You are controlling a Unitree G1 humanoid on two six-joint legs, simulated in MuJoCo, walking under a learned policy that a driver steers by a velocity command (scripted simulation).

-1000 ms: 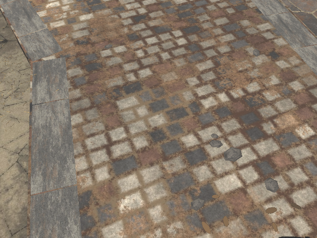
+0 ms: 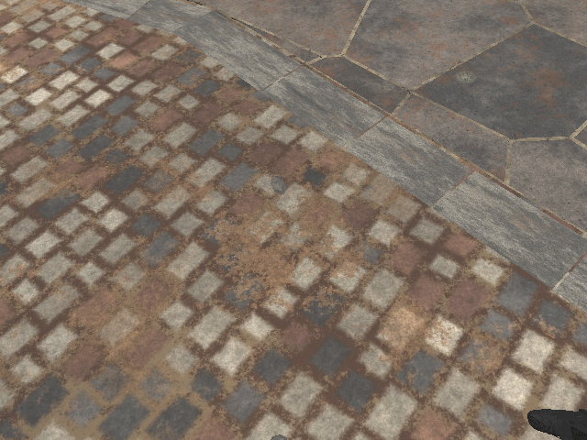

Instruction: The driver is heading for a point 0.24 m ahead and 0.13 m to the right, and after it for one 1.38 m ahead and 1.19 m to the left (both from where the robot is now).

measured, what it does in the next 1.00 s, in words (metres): walks ahead, turning left: left foot, then right foot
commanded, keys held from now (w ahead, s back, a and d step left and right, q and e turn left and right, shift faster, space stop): w+e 0.06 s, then q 0.94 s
